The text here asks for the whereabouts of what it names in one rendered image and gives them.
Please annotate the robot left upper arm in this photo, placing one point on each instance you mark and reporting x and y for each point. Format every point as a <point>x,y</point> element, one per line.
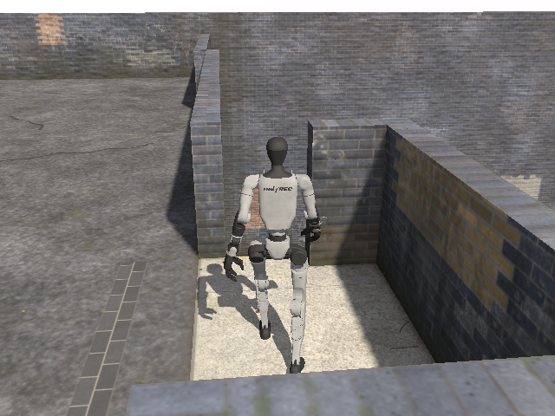
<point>250,183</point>

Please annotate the robot right upper arm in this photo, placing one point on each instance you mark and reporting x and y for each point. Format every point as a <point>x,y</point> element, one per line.
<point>304,183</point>

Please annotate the robot right forearm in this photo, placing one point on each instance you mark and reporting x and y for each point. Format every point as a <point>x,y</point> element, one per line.
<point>315,223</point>

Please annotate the robot left forearm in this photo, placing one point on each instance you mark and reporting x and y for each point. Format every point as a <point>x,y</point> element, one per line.
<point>236,237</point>

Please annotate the left robot hand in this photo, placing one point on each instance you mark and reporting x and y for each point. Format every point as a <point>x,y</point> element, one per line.
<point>228,266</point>

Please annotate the robot right thigh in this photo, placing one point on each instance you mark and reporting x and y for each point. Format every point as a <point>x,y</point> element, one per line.
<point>299,266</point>

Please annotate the right robot hand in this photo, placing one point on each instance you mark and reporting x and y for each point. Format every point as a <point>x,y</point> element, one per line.
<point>313,238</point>

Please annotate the left robot shin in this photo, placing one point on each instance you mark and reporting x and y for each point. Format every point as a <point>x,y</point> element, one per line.
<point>262,302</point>

